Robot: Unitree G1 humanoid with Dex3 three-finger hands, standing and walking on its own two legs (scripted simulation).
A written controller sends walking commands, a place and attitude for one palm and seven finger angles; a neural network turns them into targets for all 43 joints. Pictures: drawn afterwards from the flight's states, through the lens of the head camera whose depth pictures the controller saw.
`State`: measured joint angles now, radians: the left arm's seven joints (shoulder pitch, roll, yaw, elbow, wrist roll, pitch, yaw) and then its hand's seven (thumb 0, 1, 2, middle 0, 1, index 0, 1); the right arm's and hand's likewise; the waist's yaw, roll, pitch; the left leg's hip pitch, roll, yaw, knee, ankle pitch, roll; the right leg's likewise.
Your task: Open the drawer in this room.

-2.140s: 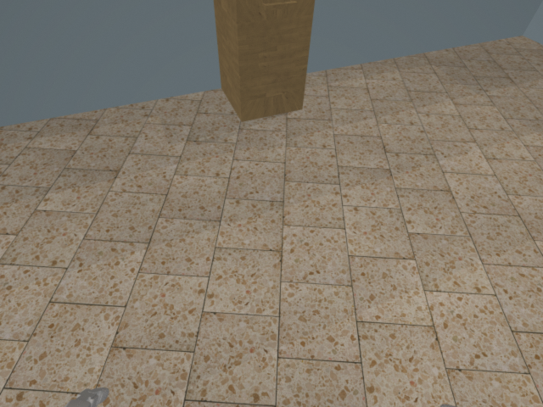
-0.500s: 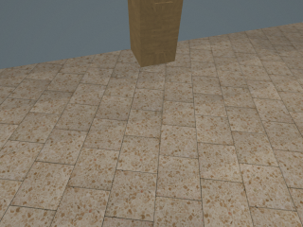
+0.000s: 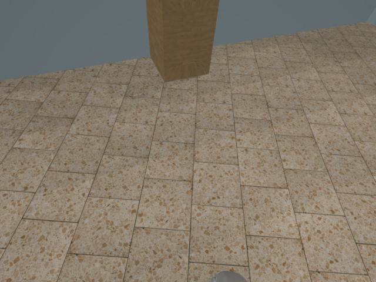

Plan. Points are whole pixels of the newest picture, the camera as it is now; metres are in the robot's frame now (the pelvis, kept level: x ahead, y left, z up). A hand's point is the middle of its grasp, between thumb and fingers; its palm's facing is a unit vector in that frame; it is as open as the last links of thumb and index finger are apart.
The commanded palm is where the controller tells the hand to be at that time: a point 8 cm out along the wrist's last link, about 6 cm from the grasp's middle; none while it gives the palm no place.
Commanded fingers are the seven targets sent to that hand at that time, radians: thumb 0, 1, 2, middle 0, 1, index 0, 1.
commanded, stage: turn or walk to find it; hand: left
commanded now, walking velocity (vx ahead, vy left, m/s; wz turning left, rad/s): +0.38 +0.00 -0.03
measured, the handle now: out of the picture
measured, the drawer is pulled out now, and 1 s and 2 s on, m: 0.00 0.00 0.00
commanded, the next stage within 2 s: stand and wait in 0.28 s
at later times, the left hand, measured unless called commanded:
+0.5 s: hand (139, 244) +0.24 +0.13 -0.17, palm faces +0.04 -0.98 -0.21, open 7.2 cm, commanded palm none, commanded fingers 0.00 0.90 0.90 -0.20 -0.30 -0.20 -0.30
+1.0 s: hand (138, 183) +0.42 +0.16 -0.17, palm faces +0.03 -0.99 -0.15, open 7.4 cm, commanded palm none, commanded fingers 0.00 0.90 0.90 -0.20 -0.30 -0.20 -0.30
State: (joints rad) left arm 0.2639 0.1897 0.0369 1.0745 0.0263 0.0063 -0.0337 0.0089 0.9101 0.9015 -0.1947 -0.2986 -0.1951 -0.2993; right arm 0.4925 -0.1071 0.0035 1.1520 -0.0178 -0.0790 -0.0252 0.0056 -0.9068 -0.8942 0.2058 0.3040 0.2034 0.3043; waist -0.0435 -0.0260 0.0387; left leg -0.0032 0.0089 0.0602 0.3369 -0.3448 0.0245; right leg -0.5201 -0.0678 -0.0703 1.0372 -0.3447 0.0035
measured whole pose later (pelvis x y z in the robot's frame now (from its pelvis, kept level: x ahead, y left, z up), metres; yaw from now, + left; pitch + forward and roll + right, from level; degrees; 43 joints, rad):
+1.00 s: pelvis +0.39 -0.02 +0.01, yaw -1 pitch -1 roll +0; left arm 0.24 0.18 0.07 1.07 0.04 0.01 -0.02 0.00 0.91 0.90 -0.19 -0.30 -0.19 -0.30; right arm 0.40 -0.13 -0.04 1.12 -0.01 -0.07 -0.03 0.00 -0.92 -0.89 0.20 0.30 0.20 0.30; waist -0.01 -0.04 0.02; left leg -0.04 0.00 0.19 0.29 -0.24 0.05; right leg -0.56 -0.14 -0.05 0.99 -0.18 0.04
